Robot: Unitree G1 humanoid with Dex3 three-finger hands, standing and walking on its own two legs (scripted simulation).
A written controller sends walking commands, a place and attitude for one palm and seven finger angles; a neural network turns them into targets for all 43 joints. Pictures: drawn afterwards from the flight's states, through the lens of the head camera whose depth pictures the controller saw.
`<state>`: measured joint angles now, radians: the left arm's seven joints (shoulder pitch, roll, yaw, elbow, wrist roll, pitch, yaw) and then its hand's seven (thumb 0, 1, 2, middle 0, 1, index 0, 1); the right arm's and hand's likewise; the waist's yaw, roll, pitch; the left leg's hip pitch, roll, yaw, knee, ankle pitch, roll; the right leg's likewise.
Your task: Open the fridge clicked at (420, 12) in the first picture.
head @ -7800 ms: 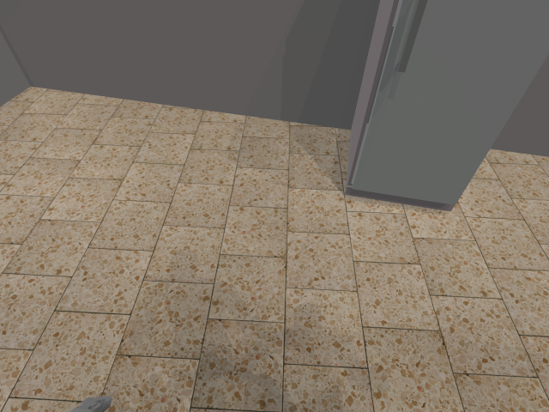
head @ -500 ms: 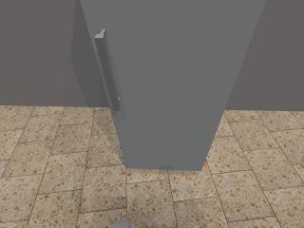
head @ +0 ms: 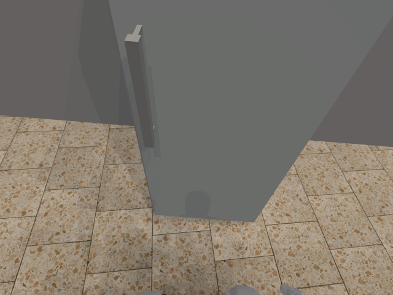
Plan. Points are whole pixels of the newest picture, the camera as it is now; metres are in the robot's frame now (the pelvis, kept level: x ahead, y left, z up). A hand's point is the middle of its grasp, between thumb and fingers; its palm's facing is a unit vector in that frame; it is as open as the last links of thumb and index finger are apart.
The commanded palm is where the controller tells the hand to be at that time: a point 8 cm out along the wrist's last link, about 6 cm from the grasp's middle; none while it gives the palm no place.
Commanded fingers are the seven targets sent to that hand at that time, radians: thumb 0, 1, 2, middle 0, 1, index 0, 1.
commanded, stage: come to a stop and stand still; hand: left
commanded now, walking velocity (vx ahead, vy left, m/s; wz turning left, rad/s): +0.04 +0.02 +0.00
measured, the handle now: (145, 96) +0.50 +0.17 +0.11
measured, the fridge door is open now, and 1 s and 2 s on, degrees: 0 0 0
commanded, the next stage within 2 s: look again from close up in 1.16 s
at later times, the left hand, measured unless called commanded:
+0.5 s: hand out of the picture -0.01 +0.14 -0.15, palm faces +0.09 -0.96 -0.28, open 7.3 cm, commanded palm none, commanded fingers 0.00 0.90 0.90 -0.20 -0.30 -0.20 -0.30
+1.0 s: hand out of the picture -0.03 +0.18 -0.17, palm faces +0.04 -0.98 -0.19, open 7.3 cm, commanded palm none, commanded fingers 0.00 0.90 0.90 -0.20 -0.30 -0.20 -0.30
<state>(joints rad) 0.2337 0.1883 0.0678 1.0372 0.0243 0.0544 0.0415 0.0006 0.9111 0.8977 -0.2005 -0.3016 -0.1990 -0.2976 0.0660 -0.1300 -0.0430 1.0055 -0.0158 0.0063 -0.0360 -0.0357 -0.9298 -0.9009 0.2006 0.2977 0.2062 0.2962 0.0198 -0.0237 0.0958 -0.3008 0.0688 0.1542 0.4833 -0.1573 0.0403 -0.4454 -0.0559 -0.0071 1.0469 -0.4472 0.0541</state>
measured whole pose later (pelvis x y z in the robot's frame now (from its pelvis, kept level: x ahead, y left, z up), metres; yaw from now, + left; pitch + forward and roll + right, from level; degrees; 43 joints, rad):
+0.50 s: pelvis -0.03 -0.05 +0.01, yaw +1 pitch +0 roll +3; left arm 0.27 0.14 0.04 1.01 0.03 0.00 0.04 0.00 0.92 0.90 -0.21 -0.30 -0.20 -0.30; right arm 0.30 -0.22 -0.06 1.07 -0.02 0.07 0.01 0.01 -0.91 -0.90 0.19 0.30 0.20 0.30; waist 0.02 0.04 0.04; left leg -0.36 0.02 0.03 0.85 -0.38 -0.06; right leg -0.23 -0.09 -0.06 0.44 -0.22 0.00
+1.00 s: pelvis -0.03 +0.01 +0.00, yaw +0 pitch -1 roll +0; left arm 0.26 0.15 0.01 1.14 0.02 0.01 0.03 0.01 0.92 0.90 -0.20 -0.30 -0.20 -0.30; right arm 0.20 -0.17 -0.02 1.09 -0.01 -0.01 -0.03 0.00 -0.94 -0.90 0.20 0.30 0.20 0.30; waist 0.01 -0.01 0.03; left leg -0.13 0.01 0.08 0.43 -0.28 0.02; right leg -0.18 -0.07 -0.03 0.44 -0.24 0.05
